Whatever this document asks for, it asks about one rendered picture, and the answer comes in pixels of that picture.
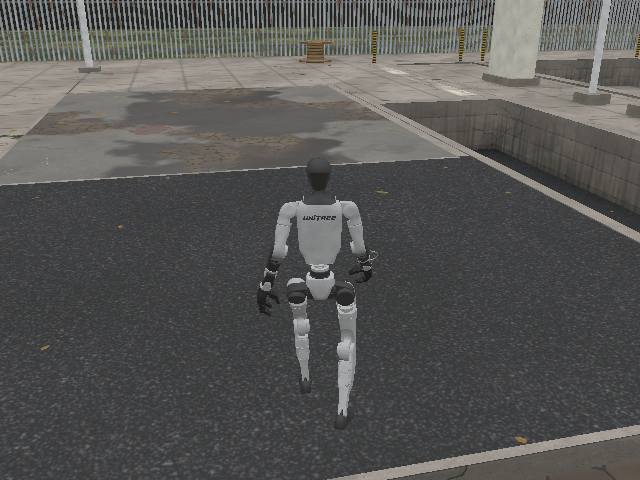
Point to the left robot hand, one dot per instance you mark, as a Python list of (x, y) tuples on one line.
[(262, 302)]

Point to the robot right forearm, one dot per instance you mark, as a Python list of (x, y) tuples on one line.
[(364, 258)]

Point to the right robot shin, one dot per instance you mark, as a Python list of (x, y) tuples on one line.
[(346, 371)]

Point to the right robot upper arm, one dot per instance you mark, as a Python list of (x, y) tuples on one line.
[(350, 211)]

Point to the right robot hand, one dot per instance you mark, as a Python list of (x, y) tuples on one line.
[(365, 278)]

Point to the left robot upper arm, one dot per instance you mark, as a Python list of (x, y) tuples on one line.
[(287, 211)]

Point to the robot left thigh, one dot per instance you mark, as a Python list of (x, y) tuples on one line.
[(297, 297)]

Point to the robot left forearm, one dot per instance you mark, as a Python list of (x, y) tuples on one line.
[(271, 270)]

